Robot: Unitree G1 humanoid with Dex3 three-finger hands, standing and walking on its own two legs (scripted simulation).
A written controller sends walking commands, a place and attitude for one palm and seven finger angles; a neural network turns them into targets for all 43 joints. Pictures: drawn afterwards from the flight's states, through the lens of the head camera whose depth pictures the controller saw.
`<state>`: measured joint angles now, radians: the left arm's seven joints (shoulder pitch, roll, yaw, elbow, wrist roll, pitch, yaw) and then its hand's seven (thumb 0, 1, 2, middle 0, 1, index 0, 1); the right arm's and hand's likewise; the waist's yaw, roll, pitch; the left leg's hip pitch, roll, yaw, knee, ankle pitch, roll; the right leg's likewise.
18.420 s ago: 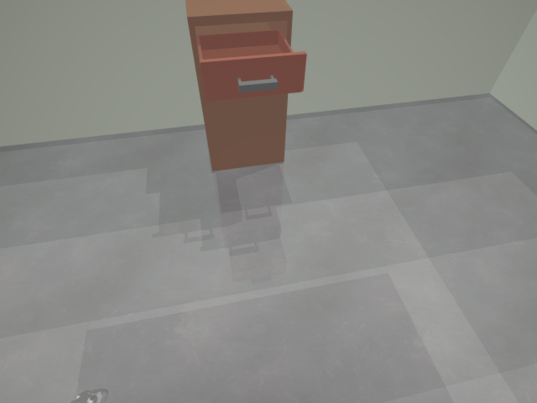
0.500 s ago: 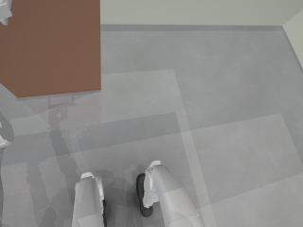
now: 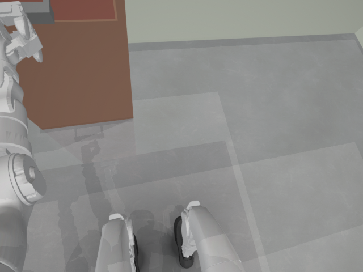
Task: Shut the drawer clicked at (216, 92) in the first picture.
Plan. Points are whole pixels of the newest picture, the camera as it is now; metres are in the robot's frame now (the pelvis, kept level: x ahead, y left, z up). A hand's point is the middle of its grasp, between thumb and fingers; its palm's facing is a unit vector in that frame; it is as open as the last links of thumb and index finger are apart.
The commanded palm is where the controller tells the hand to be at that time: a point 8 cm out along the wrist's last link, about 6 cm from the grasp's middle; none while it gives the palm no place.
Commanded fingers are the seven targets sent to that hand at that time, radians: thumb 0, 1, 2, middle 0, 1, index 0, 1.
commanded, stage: pull the fist back off the drawer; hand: left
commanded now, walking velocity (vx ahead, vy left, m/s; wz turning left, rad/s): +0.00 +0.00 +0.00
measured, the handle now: (12, 4) +0.64 +0.26 +0.05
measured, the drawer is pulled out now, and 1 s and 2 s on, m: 0.00 0.00 0.00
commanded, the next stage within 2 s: draw the hand back to the body in 0.06 s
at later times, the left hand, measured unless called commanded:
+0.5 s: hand out of the picture +0.46 +0.24 +0.12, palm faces +0.13 -0.99 -0.03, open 3.2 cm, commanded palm +0.43 +0.27 +0.13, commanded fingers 0.00 0.90 0.90 -1.40 -1.60 -1.40 -1.60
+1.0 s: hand out of the picture +0.33 +0.25 +0.22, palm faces +0.34 -0.89 -0.30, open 3.3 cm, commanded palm +0.28 +0.28 +0.24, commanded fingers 0.00 0.90 0.90 -1.40 -1.60 -1.40 -1.60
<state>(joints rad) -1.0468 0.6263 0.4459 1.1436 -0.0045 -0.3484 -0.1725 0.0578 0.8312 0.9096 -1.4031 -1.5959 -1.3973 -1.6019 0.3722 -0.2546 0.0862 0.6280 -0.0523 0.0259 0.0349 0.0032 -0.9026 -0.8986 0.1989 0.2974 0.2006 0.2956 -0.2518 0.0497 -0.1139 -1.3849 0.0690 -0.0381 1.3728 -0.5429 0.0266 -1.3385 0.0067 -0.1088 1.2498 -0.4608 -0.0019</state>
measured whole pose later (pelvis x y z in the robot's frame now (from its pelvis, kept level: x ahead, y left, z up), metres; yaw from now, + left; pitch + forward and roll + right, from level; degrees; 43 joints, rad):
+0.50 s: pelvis +0.06 +0.00 +0.07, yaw +2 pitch +22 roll -3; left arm -0.40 0.38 0.36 0.58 -0.21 -0.28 -0.20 0.01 0.89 0.90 -1.40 -1.60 -1.40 -1.60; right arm 0.32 -0.25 0.03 0.56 0.04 0.05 0.01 0.01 -0.90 -0.90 0.20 0.30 0.20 0.30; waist -0.10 0.03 -0.15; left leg -0.90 0.06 0.00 1.03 -0.51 0.01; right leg -0.88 0.01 -0.08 0.95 -0.44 0.00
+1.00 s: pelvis +0.07 +0.00 +0.13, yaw +4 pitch +2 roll -1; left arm 0.15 0.33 0.18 -0.02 -0.08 -0.03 0.10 0.02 0.90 0.90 -1.40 -1.60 -1.40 -1.60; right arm 0.21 -0.22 0.06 0.53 0.05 0.01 -0.09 0.01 -0.90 -0.90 0.20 0.30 0.20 0.30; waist 0.01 0.06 -0.06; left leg -0.29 0.01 0.03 0.62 -0.37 0.02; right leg -0.29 -0.02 -0.05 0.59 -0.33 0.01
